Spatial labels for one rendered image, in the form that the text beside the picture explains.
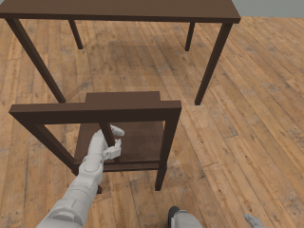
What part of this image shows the right robot hand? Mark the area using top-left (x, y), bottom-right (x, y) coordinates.
top-left (243, 213), bottom-right (266, 228)

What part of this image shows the robot right thigh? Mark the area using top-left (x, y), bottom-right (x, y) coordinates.
top-left (171, 213), bottom-right (203, 228)

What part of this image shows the left robot upper arm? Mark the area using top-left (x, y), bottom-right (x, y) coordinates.
top-left (38, 218), bottom-right (83, 228)

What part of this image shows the chair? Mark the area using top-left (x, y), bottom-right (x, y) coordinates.
top-left (9, 91), bottom-right (182, 195)

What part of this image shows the left robot hand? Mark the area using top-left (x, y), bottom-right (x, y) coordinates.
top-left (87, 125), bottom-right (124, 161)

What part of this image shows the robot left forearm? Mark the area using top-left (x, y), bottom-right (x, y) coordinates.
top-left (36, 154), bottom-right (104, 228)

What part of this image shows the robot right foot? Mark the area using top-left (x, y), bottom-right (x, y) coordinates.
top-left (168, 206), bottom-right (180, 228)

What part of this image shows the table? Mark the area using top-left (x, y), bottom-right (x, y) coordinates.
top-left (0, 0), bottom-right (241, 105)

